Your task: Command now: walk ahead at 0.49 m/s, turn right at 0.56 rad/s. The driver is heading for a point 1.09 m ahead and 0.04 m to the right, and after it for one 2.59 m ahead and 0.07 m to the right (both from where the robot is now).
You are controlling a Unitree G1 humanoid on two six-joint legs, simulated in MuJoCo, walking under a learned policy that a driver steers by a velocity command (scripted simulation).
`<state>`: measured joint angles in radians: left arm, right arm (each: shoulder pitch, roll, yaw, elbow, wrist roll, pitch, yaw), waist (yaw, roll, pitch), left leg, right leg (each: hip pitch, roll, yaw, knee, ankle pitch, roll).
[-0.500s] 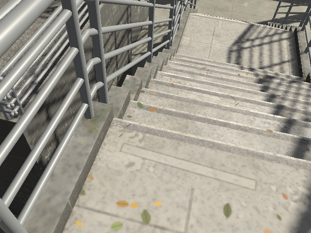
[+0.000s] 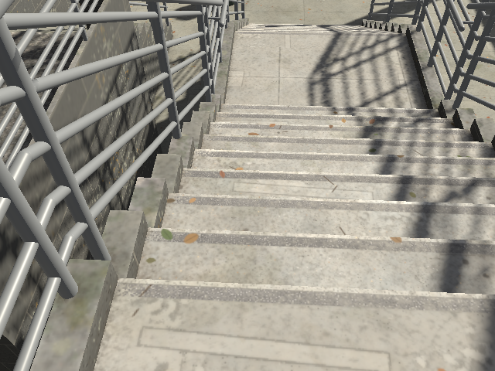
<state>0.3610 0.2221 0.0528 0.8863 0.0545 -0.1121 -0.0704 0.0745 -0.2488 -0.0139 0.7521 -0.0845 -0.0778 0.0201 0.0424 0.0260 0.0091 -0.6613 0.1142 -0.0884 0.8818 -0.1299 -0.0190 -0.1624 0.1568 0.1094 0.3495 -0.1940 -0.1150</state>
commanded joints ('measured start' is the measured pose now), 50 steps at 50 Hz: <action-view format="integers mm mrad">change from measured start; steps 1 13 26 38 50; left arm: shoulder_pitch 0 -28 -239 38 55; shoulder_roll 167 98 44 -12 182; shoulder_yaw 33 24 -39 -19 27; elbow -50 -70 -132 -14 13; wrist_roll -5 -14 -12 -23 -67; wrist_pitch -45 -35 21 -10 -12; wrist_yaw -43 -9 12 66 49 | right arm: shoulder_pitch -48 414 260 260 113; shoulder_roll -55 -108 -83 -28 -75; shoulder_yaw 17 -20 -6 -18 -40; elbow -78 65 108 118 72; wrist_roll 8 17 25 -17 81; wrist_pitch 39 -38 -47 -46 24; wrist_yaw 18 -4 21 -6 17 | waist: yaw -11 -184 -68 -27 -57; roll -82 120 25 -108 -94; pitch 64 -48 2 -10 -3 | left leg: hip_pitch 187 945 478 -58 90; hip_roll -36 319 145 22 -70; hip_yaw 75 -448 92 -22 105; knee -173 -595 -754 264 32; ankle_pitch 98 -69 172 -161 282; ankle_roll -9 344 244 146 64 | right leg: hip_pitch -207 -788 -427 117 -27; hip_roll -239 -91 -252 -420 -348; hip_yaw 222 53 -74 243 -165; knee -138 984 336 -176 -114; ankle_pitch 147 -304 176 -38 392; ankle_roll -173 60 56 -140 -79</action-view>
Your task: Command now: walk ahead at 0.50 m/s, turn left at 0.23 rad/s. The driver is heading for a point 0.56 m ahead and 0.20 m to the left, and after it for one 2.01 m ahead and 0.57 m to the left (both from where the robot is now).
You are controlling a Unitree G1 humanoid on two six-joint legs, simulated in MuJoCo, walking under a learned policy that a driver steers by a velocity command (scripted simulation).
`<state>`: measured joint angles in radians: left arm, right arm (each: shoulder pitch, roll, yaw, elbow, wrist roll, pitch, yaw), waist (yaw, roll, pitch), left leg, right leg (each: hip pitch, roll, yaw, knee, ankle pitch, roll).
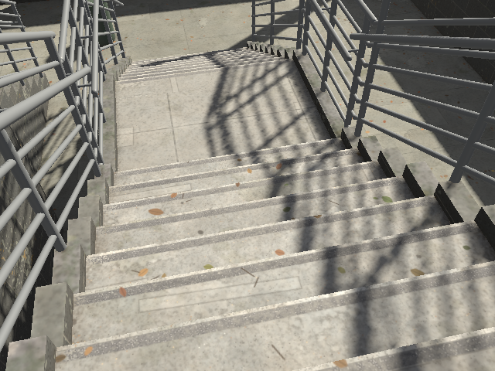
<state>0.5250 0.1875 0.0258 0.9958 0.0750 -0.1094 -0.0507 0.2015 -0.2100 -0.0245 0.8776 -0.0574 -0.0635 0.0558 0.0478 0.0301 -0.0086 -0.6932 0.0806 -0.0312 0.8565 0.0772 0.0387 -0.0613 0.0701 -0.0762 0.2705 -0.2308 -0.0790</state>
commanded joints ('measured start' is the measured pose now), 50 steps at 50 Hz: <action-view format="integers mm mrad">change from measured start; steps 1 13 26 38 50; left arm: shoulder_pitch -90 -316 -409 -110 -398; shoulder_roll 196 144 50 -5 92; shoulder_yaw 43 1 -53 -52 7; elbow -91 -238 -356 -100 -351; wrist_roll -93 -10 1 27 -23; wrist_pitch -12 5 37 -65 -26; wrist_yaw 47 12 14 59 22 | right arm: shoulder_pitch -41 268 478 183 520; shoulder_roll -117 -57 -107 12 -309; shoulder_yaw -29 -23 33 52 -80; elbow -63 20 60 -62 -92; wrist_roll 52 12 13 -57 -14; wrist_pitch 25 -118 -54 22 -80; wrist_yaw -35 23 -11 54 -78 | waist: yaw -43 -102 -152 -30 -226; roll -93 -23 44 -65 388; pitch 20 98 99 79 -362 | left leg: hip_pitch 173 413 -54 -200 1005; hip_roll -51 190 -129 89 127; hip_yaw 67 -702 -518 -35 -427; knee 67 -340 66 371 -242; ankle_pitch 72 -295 -686 77 355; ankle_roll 13 418 255 29 451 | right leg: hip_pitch -153 -915 -110 -433 -875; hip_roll -250 -69 -68 -328 -2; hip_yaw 20 281 34 94 -37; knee -24 1310 100 -11 1376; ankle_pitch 398 -245 496 -99 -559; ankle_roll -95 5 88 -205 79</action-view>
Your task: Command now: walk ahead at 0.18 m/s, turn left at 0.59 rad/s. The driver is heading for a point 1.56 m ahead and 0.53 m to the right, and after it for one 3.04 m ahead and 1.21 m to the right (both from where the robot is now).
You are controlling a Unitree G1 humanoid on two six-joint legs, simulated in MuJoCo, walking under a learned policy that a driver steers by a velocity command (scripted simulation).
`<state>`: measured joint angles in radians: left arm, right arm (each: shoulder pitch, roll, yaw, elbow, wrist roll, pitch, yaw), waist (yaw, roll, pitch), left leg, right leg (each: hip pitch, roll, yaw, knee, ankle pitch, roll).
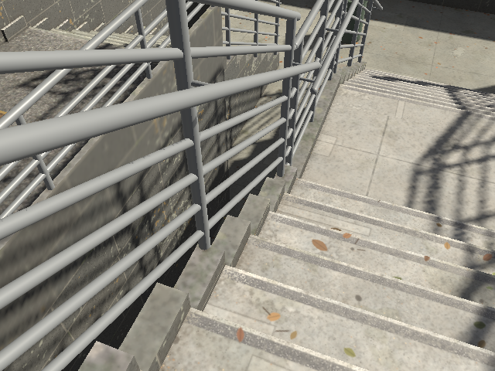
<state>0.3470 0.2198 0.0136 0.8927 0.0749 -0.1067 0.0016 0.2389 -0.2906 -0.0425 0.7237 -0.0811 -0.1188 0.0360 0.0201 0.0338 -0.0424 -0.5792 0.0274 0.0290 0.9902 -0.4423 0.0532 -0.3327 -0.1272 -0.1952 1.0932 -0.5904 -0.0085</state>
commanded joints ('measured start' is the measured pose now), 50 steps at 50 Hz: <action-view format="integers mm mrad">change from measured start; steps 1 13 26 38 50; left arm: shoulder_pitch -316 -298 82 86 -10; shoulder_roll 44 81 158 197 88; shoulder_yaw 7 -2 29 13 26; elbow -304 -173 -120 -174 -253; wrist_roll -87 29 0 -34 -17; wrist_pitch -31 74 16 13 95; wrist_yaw -37 -78 -67 -7 24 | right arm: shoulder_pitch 521 197 76 -121 209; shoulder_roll -196 26 24 68 -51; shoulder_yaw -56 87 82 92 -44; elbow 110 114 -73 -185 -121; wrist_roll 3 12 23 -9 -25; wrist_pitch -53 -3 69 142 93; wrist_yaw -43 -39 -55 4 -17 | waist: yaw -244 -140 -19 20 -86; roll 89 50 -55 -178 -38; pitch -174 86 -33 31 5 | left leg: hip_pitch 797 37 -577 -161 810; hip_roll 284 222 47 3 459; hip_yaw -582 -385 -170 17 -506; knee -434 -115 1034 151 -684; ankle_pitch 957 -173 -84 222 883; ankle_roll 413 142 -118 -157 389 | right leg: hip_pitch -731 -311 210 -139 -869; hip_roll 164 7 -294 -31 260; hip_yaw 260 285 689 720 422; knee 420 -575 -661 -831 49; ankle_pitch -206 945 858 62 22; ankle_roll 3 38 -386 -255 82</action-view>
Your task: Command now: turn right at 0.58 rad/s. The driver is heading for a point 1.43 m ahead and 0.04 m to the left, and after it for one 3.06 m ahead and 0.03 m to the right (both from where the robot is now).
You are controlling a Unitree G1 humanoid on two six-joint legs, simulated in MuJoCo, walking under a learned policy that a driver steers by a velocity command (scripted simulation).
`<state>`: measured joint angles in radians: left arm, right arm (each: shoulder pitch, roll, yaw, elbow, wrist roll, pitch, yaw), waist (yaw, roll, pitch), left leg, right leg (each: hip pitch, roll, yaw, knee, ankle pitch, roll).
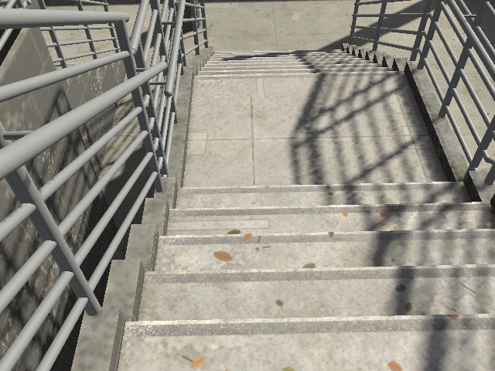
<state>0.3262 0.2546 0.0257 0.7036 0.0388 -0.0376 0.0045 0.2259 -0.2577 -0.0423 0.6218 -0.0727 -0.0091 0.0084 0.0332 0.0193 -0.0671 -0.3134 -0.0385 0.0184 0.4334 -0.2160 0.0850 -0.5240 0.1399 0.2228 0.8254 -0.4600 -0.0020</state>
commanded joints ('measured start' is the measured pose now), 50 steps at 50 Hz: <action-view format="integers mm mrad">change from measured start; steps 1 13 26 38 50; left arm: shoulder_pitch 54 24 -162 89 279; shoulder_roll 86 53 15 -90 -28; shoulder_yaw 25 7 12 -12 -36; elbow -23 69 29 144 349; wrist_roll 18 23 18 75 62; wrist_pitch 35 -24 -69 -46 -47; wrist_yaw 37 -78 -10 -34 -49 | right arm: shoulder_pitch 103 37 217 79 -81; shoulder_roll -36 5 -63 67 -49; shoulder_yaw -30 39 -13 25 14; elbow -31 128 271 278 278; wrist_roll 13 46 38 -28 -66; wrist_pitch -14 -114 -89 -73 -37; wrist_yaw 36 83 -12 76 53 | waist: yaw -57 -7 -150 -35 13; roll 19 47 18 -64 -27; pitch -17 15 72 93 235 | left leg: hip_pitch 412 35 298 -471 -186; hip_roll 438 194 359 103 190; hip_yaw -349 -85 -345 -86 -82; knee -100 -97 -115 607 -87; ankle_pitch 600 -80 -156 322 425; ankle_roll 284 -11 284 28 -29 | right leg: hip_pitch -597 -441 -124 301 391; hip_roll -13 -228 -179 -290 -353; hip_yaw -36 -111 -277 -165 41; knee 421 408 -165 -448 55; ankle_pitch -15 523 -19 490 291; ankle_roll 112 132 -23 -239 -225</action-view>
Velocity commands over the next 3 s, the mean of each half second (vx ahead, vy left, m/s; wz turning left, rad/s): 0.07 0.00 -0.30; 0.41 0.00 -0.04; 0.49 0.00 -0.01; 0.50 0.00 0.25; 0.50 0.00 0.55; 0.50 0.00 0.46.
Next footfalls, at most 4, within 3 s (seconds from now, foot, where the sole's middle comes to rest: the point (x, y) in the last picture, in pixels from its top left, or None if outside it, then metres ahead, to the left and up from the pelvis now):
0.58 right None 0.07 -0.12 -0.78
1.04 left None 0.40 0.02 -0.95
1.58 right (345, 358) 0.68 -0.26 -1.12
2.20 left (277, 297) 0.99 -0.04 -1.28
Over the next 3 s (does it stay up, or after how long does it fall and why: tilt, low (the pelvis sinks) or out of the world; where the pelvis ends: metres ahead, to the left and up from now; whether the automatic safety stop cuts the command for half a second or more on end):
stays up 1.34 -0.10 -0.71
